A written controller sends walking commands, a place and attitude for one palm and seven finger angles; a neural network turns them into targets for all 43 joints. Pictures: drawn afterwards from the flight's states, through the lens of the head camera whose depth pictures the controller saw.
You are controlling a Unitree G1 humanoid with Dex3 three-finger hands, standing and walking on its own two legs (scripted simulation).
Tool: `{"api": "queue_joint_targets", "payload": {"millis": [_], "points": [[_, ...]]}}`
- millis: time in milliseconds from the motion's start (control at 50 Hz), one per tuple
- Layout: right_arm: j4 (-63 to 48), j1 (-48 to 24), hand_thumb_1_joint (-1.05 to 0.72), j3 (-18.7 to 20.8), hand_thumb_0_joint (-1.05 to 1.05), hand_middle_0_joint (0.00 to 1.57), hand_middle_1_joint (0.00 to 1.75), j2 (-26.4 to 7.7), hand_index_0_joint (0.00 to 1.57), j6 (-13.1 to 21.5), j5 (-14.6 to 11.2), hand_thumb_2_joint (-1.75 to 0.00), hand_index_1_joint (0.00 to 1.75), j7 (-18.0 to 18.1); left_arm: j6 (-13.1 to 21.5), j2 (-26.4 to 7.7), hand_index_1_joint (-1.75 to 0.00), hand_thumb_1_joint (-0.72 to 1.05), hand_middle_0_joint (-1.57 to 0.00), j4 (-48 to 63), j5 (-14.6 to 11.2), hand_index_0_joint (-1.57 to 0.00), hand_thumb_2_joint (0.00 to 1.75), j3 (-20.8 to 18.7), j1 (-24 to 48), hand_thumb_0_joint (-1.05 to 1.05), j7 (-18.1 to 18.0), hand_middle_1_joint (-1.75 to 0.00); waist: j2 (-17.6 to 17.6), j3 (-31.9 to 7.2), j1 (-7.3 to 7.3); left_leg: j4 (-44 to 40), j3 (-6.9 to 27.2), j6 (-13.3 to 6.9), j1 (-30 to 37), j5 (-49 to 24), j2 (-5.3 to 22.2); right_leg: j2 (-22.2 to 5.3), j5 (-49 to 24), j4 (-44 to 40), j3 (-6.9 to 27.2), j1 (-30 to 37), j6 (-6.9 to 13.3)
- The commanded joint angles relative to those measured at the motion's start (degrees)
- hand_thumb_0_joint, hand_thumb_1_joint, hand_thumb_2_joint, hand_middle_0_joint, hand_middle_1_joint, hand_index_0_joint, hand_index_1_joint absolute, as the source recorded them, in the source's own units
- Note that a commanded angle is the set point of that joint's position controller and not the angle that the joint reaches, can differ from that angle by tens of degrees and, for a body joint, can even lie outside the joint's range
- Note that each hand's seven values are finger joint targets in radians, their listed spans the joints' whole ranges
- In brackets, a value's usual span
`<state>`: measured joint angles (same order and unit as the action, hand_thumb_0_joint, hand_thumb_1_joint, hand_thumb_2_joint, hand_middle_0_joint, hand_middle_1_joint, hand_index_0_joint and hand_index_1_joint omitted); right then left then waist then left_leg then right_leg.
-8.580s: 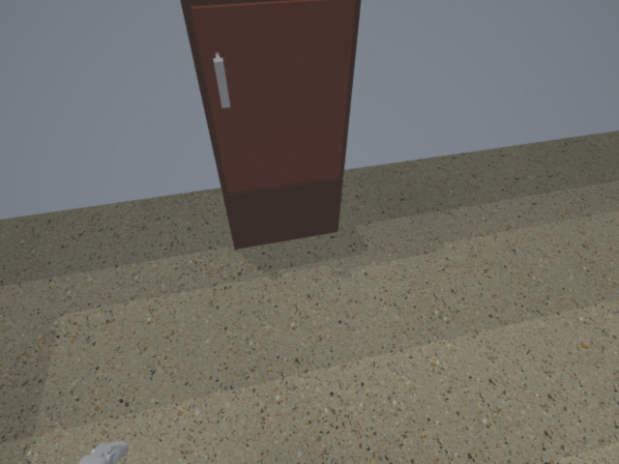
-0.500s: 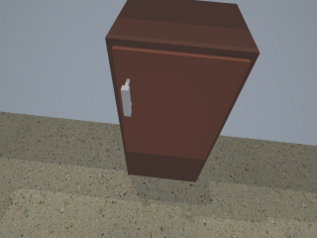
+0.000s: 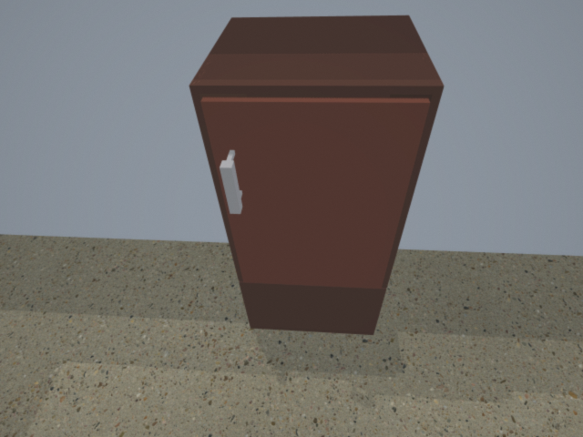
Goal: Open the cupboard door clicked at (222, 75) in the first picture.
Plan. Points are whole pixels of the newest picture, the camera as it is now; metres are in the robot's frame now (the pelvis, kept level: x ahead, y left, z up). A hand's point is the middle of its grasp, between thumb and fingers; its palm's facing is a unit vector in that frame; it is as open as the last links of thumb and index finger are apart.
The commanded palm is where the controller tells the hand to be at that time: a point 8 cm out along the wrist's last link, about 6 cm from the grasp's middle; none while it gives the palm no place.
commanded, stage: come to a stop and stand still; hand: left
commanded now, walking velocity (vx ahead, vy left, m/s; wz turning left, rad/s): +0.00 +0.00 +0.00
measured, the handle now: (233, 181) +0.61 +0.16 +0.00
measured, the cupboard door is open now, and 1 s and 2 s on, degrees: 0 0 0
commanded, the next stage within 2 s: look again from close up in 0.34 s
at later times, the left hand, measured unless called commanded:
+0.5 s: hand out of the picture +0.00 +0.15 -0.17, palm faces +0.03 -0.98 -0.20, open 7.3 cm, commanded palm none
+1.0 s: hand out of the picture +0.05 +0.16 -0.17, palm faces +0.04 -0.97 -0.22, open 7.3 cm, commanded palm none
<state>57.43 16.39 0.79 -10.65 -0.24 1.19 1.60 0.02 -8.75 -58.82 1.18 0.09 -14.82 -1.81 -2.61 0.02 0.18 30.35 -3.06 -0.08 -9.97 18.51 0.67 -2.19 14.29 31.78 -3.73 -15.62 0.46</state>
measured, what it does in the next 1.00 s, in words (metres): stands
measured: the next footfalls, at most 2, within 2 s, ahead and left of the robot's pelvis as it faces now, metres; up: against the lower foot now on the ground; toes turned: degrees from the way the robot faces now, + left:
none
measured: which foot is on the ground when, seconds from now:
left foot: down 0.00-1.00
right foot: down 0.00-1.00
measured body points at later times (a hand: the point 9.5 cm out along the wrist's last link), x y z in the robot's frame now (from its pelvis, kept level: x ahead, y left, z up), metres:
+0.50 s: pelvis +0.01 -0.02 +0.00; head +0.03 -0.03 +0.45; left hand +0.00 +0.20 -0.15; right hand -0.03 -0.23 -0.16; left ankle -0.02 +0.12 -0.73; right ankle +0.03 -0.11 -0.73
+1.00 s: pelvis +0.04 -0.02 +0.00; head +0.05 -0.03 +0.45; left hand +0.05 +0.21 -0.15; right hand +0.05 -0.24 -0.16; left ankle -0.02 +0.12 -0.73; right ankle +0.03 -0.11 -0.73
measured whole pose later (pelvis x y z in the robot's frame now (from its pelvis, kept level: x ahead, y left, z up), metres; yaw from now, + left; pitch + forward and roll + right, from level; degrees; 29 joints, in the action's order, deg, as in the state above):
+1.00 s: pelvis +0.04 -0.02 +0.00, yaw +1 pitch +0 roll +1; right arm 63.7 15.0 -0.5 -9.2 1.4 1.0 2.2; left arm 1.3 -9.4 -63.1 1.1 -0.4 -13.9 -1.6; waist -0.4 1.8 -0.7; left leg 25.3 -1.8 1.7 -6.6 18.5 1.9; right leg -0.9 16.2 29.2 -5.1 -13.0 1.8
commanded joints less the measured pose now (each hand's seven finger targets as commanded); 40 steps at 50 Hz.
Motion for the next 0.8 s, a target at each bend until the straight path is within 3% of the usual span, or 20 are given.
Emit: {"api": "queue_joint_targets", "payload": {"millis": [0,200,340,460,600,700,780], "points": [[-2.3,3.9,-0.90,0.1,0.00,0.20,0.30,-4.1,0.20,1.0,0.1,-0.90,0.30,-0.6,0.6,-7.4,-0.30,0.90,-0.20,2.4,-0.2,-0.20,0.90,-1.3,-1.1,0.00,0.2,-0.30,5.1,8.7,0.57,-10.3,4.9,-1.8,-7.6,4.7,3.6,-3.6,12.7,-11.0,7.3,-3.3,2.0],[0.5,6.5,-0.90,-0.5,0.00,0.20,0.30,-3.3,0.20,1.2,0.1,-0.90,0.30,-0.6,1.2,-7.8,-0.30,0.90,-0.20,1.5,-0.4,-0.20,0.90,-1.6,-2.4,0.00,0.4,-0.30,4.0,5.6,0.46,-8.8,3.7,-1.4,-6.6,2.7,3.0,-4.6,14.2,-12.5,8.6,-2.1,2.5],[3.0,7.5,-0.90,-0.9,0.00,0.20,0.30,-2.4,0.20,1.8,-0.2,-0.90,0.30,-0.3,1.7,-6.9,-0.30,0.90,-0.20,-0.6,-0.6,-0.20,0.90,-1.4,-3.3,0.00,0.3,-0.30,3.0,4.4,-0.06,-8.6,3.7,-1.1,-6.6,-1.6,3.7,-4.8,7.1,-11.1,7.6,1.2,2.7],[4.7,7.9,-0.90,-1.0,0.00,0.20,0.30,-1.9,0.20,2.3,-0.3,-0.90,0.30,0.1,2.1,-6.1,-0.30,0.90,-0.20,-2.2,-0.7,-0.20,0.90,-1.3,-4.0,0.00,0.2,-0.30,2.5,1.9,-0.22,-8.4,3.6,-0.8,-4.7,-7.4,4.4,-4.8,-3.7,-8.8,6.4,4.7,2.8],[5.4,7.0,-0.90,-0.8,0.00,0.20,0.30,-1.8,0.20,2.4,-0.4,-0.90,0.30,0.4,2.1,-6.1,-0.30,0.90,-0.20,-3.0,-0.5,-0.20,0.90,-1.3,-4.0,0.00,-0.1,-0.30,2.2,2.4,-0.28,-7.8,3.4,-0.5,-3.4,-11.3,5.0,-4.8,-12.2,-7.0,5.2,5.7,2.8],[5.4,5.7,-0.90,-0.6,0.00,0.20,0.30,-1.9,0.20,2.3,-0.4,-0.90,0.30,0.6,1.9,-6.1,-0.30,0.90,-0.20,-3.0,-0.4,-0.20,0.90,-1.3,-3.6,0.00,-0.1,-0.30,1.2,3.5,-0.46,-8.2,3.6,-0.7,-2.7,-12.6,5.3,-4.5,-12.7,-6.8,5.1,5.0,2.6],[5.4,4.8,-0.90,-0.5,0.00,0.20,0.30,-2.8,0.20,2.3,-0.3,-0.90,0.30,0.7,1.9,-6.6,-0.30,0.90,-0.20,-2.9,-0.4,-0.20,0.90,-1.5,-3.1,0.00,0.0,-0.30,3.1,2.8,-0.34,-8.3,3.5,-0.6,-2.0,-12.3,5.3,-4.8,-13.4,-7.2,5.1,5.5,2.5]]}}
